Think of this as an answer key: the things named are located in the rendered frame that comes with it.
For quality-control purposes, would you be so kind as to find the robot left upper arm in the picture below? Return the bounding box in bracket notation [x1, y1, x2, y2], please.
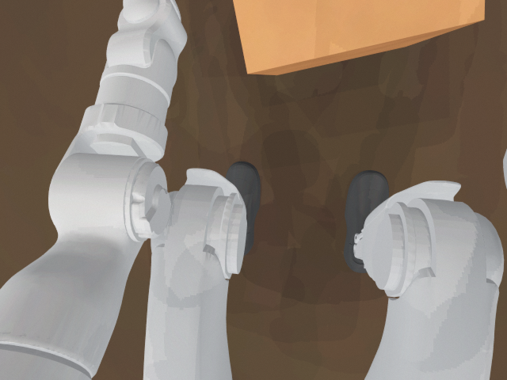
[0, 153, 171, 380]

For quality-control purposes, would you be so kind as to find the robot left forearm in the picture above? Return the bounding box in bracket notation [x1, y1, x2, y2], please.
[48, 0, 187, 225]

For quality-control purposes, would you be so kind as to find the carton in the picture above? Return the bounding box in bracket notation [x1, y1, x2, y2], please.
[233, 0, 485, 75]

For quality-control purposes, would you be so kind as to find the robot right foot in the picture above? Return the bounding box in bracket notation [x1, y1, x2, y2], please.
[344, 170, 389, 273]

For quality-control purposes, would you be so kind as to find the robot right thigh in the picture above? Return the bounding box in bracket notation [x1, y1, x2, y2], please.
[364, 198, 499, 380]

